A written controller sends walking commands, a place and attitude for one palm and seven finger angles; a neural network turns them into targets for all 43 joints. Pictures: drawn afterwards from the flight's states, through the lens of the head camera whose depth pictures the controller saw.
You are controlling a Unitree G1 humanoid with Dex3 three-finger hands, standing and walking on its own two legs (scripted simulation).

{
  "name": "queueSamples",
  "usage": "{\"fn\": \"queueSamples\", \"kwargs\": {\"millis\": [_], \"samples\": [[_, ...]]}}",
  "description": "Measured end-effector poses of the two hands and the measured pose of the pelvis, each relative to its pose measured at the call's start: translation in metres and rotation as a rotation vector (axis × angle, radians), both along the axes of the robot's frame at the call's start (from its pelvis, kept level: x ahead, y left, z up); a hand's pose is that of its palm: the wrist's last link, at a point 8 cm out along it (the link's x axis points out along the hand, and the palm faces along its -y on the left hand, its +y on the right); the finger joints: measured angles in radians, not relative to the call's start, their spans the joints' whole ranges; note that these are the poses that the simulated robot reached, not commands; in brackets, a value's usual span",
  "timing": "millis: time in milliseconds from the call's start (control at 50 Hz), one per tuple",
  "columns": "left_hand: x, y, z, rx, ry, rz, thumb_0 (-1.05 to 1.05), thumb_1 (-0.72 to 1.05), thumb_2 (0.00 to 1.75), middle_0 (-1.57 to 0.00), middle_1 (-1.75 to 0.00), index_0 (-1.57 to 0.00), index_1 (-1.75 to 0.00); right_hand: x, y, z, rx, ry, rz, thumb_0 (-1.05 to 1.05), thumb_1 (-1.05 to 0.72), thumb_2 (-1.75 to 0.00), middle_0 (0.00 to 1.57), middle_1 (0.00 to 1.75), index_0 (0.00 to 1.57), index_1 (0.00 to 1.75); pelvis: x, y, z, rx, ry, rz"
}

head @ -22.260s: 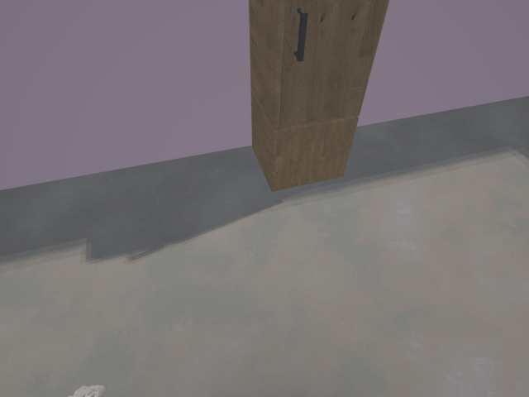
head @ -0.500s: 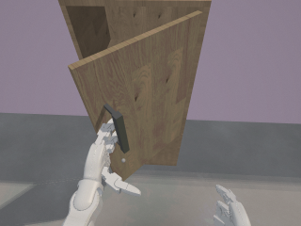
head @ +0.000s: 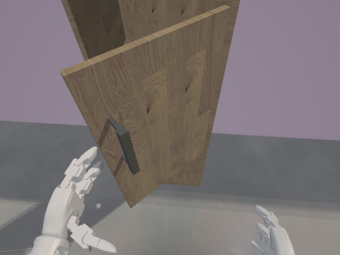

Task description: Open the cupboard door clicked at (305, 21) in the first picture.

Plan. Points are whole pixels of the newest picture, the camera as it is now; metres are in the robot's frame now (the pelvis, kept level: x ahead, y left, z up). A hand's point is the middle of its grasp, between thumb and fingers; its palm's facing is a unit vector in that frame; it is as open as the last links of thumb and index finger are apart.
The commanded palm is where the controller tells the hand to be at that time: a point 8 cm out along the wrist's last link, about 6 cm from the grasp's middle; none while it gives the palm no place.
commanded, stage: slide the hand sideways off the handle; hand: left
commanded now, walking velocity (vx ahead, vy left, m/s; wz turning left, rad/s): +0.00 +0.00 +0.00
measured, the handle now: (124, 147) +0.33 +0.13 +0.09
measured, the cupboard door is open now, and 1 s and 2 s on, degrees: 45 45 45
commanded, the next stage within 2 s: draw the hand back to the body in 0.16 s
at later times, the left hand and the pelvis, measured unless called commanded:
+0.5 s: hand (76, 206) +0.19 +0.19 +0.10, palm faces -0.02 -1.00 -0.07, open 16.3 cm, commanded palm +0.15 +0.25 +0.11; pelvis -0.01 +0.01 +0.00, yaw +0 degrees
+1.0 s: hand (30, 195) +0.19 +0.25 +0.14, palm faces +0.28 -0.90 -0.34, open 14.6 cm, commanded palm +0.15 +0.30 +0.17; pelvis +0.01 +0.03 +0.04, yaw -1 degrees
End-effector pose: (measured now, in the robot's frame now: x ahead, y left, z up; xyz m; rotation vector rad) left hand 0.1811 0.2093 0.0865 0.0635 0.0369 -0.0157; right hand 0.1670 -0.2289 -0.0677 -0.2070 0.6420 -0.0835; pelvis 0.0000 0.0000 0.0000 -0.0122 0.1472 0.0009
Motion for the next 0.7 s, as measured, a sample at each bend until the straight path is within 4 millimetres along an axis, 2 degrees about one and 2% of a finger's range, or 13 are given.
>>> {"fn": "queueSamples", "kwargs": {"millis": [160, 340, 520, 700], "samples": [[-0.011, 0.018, 0.0, 0.0, 0.0, 0.004, -0.02, -0.5, 0.3, -0.15, -0.3, -0.15, -0.3, 0.0, -0.001, 0.0, -0.001, -0.016, -0.012, 0.02, -0.91, -0.89, 0.21, 0.3, 0.2, 0.3, -0.002, 0.0, -0.002, -0.007, 0.001, 0.005], [-0.011, 0.017, 0.0, -0.016, -0.013, -0.025, -0.02, -0.5, 0.3, -0.15, -0.3, -0.15, -0.3, -0.002, 0.01, 0.002, 0.001, -0.047, -0.002, 0.02, -0.91, -0.89, 0.21, 0.3, 0.2, 0.3, -0.008, 0.008, -0.004, -0.016, -0.004, 0.006], [-0.011, 0.033, 0.024, 0.008, -0.041, -0.002, -0.02, -0.5, 0.3, -0.15, -0.3, -0.15, -0.3, -0.006, 0.025, 0.009, 0.032, -0.063, -0.014, 0.02, -0.91, -0.89, 0.21, 0.3, 0.2, 0.3, -0.005, 0.015, 0.003, -0.017, -0.033, 0.0], [-0.018, 0.051, 0.039, 0.02, -0.031, 0.016, -0.02, -0.5, 0.3, -0.15, -0.3, -0.15, -0.3, 0.001, 0.032, 0.021, 0.02, -0.098, 0.012, 0.02, -0.91, -0.89, 0.21, 0.3, 0.2, 0.3, -0.004, 0.021, 0.01, -0.024, -0.066, 0.005]]}}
